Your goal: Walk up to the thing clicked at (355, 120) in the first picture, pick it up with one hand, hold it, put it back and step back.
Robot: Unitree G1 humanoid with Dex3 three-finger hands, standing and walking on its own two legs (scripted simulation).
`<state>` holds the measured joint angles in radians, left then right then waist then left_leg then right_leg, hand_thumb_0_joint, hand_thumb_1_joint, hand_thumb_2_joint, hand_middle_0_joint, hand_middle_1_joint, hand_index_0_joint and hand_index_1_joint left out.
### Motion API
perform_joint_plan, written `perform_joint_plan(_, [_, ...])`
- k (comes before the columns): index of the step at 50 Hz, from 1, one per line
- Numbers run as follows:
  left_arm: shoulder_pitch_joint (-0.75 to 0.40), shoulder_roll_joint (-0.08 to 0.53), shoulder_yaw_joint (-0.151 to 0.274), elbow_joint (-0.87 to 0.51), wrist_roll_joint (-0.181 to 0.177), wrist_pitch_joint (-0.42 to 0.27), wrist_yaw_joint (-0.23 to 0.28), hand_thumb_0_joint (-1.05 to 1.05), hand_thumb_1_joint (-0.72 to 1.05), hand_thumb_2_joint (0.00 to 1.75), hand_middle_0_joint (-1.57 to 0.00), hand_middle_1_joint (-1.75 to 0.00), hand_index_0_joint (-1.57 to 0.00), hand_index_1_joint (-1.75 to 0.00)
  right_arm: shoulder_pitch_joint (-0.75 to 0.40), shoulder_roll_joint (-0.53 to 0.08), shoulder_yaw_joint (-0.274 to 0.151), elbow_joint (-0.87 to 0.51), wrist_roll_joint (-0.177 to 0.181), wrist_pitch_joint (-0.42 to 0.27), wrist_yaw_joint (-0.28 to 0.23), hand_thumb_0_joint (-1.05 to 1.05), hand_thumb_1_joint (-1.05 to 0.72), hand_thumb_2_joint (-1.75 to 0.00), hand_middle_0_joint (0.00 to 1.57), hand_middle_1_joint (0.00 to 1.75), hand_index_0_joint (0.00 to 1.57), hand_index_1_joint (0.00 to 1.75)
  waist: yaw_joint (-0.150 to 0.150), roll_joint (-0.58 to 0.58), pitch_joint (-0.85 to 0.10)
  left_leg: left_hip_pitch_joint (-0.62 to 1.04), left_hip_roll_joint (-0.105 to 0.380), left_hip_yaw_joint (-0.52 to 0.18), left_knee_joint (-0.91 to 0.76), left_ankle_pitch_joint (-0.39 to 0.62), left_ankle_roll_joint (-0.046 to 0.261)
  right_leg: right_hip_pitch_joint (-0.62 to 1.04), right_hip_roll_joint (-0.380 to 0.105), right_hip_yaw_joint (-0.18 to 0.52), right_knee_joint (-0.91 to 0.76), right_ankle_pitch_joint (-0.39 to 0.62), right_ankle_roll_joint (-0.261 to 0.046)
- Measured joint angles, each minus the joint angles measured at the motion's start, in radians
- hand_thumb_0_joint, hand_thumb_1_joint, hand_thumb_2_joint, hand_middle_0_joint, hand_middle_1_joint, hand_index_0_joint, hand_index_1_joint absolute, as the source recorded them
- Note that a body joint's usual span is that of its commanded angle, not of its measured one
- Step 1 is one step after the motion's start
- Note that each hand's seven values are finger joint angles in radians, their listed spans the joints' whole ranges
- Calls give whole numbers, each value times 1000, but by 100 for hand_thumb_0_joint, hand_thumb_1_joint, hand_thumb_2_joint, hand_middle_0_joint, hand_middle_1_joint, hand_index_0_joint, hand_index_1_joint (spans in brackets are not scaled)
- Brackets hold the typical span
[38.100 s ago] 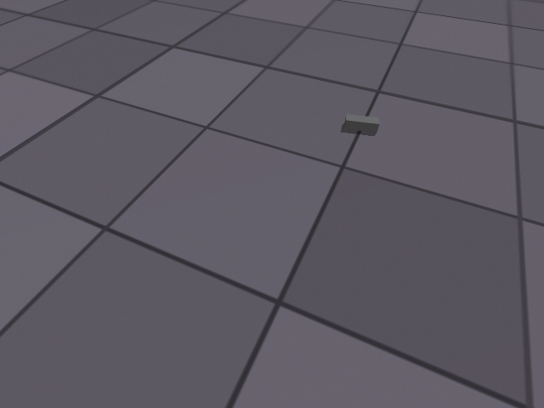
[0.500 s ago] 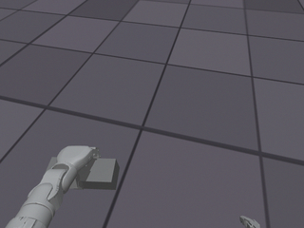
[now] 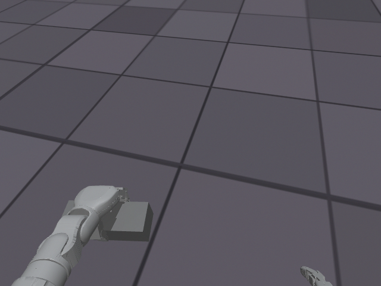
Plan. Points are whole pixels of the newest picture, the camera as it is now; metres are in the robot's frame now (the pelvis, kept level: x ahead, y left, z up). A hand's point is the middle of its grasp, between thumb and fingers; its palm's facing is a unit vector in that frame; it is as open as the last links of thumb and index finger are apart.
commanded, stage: hold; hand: left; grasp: from above
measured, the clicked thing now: (108, 220) +0.31 +0.22 -0.08
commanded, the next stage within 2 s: crouch in 0.80 s
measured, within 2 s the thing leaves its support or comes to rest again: neither
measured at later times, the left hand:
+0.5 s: hand (98, 222) +0.28 +0.22 -0.03, palm faces -0.47 -0.03 -0.88, open 10.2 cm
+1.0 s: hand (99, 218) +0.30 +0.22 -0.03, palm faces -0.47 -0.02 -0.88, open 10.1 cm
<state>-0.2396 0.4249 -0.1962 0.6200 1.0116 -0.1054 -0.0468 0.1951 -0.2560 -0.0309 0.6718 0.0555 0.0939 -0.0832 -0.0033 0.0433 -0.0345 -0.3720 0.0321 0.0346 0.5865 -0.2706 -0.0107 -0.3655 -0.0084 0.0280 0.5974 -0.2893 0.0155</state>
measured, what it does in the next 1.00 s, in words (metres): stands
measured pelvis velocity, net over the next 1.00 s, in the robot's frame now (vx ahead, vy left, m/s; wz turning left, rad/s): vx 0.00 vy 0.01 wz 0.00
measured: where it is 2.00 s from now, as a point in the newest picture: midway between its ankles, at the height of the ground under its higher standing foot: outside the picture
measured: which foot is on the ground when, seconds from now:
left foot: down 0.00-1.00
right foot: down 0.00-1.00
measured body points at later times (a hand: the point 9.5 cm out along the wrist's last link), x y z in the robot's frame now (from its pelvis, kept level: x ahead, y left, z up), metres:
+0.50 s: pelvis -0.01 +0.00 +0.01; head +0.01 -0.01 +0.46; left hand +0.30 +0.22 +0.02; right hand +0.14 -0.25 -0.11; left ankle +0.02 +0.13 -0.73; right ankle +0.01 -0.13 -0.73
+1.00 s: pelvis +0.00 +0.01 +0.01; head +0.02 -0.01 +0.46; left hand +0.32 +0.22 +0.02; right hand +0.14 -0.25 -0.11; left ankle +0.02 +0.13 -0.73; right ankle +0.01 -0.13 -0.73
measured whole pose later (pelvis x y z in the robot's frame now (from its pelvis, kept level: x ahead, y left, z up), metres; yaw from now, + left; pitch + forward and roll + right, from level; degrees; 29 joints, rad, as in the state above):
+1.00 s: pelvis +0.00 +0.01 +0.01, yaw +0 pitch +2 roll +0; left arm -0.25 0.43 -0.20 0.64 1.01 -0.13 -0.05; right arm 0.19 -0.25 -0.02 0.67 0.06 0.11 -0.08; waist 0.00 0.04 0.00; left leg -0.29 0.02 0.04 0.50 -0.23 0.00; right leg -0.29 -0.02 0.04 0.50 -0.25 0.02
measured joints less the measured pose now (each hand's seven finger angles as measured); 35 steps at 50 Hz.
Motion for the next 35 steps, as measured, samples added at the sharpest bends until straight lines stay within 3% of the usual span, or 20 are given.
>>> perform_joint_plan(23, [6, 12, -3, -20, -16, -7, -31, 0, 0, 53, -59, -71, -62, -67, -17, 5, 13, -12, 7, 6, -4, 1, -92, -90, 20, 30, 20, 30, 8, -1, 28, 71, -5, 7, -69, 38, 5, 69, -4, 6, -69, 40, 4])
perform_joint_plan(35, [-14, 12, -3, 4, -7, -19, -9, 0, 0, 53, -60, -70, -63, -66, -17, 7, 11, 5, 4, 7, -3, 1, -92, -90, 20, 30, 20, 30, 13, -1, 34, 69, -7, 6, -76, 40, 6, 70, -6, 6, -80, 44, 6])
